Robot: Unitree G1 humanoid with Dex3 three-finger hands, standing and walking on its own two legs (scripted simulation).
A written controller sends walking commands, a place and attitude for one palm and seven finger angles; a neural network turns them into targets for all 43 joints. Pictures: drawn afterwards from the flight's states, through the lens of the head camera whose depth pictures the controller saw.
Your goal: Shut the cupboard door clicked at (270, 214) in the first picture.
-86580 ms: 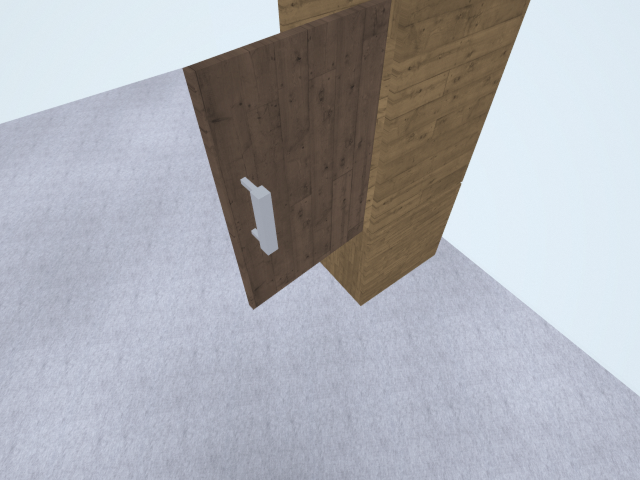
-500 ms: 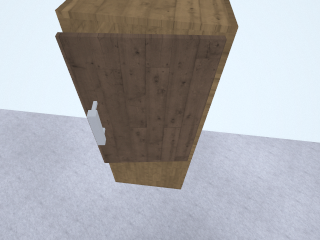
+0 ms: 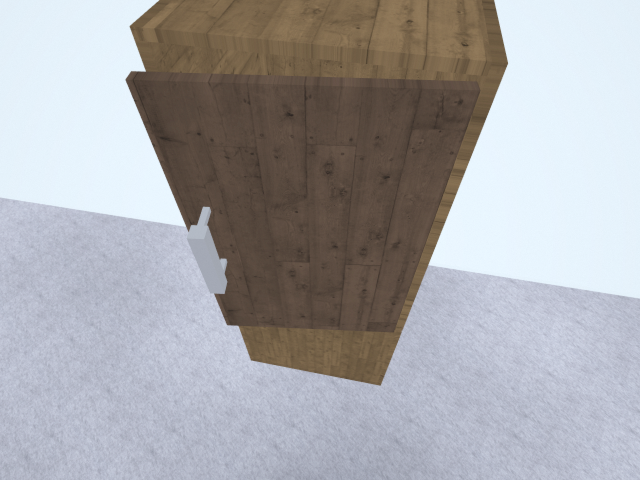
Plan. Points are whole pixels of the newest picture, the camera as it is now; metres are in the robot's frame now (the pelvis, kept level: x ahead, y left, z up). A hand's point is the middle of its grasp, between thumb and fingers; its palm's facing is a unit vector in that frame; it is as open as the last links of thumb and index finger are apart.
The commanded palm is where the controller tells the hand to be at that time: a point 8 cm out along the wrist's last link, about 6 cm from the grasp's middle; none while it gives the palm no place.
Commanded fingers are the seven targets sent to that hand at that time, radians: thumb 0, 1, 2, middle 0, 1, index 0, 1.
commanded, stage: come to a stop and stand still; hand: left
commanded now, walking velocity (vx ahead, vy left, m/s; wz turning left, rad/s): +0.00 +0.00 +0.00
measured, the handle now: (212, 251) +0.43 +0.21 -0.02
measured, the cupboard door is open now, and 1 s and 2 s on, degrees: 8 8 8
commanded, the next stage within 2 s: none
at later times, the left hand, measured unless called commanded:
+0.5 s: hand out of the picture +0.00 +0.20 -0.19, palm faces +0.03 -0.99 -0.16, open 7.4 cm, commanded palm none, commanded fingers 0.00 0.90 0.90 -0.20 -0.30 -0.20 -0.30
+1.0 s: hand out of the picture -0.13 +0.23 -0.18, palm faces +0.07 -0.99 -0.10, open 7.4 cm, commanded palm none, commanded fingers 0.00 0.90 0.90 -0.20 -0.30 -0.20 -0.30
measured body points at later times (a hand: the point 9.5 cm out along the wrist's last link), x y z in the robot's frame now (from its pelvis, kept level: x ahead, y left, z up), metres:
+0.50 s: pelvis -0.06 +0.03 -0.01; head -0.06 +0.06 +0.44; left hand +0.00 +0.26 -0.17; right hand -0.09 -0.21 -0.15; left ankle +0.04 +0.09 -0.73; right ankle -0.04 -0.08 -0.72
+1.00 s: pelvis -0.08 +0.09 +0.00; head -0.08 +0.12 +0.45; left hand -0.13 +0.28 -0.17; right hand -0.05 -0.15 -0.14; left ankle +0.03 +0.09 -0.73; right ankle -0.12 -0.06 -0.72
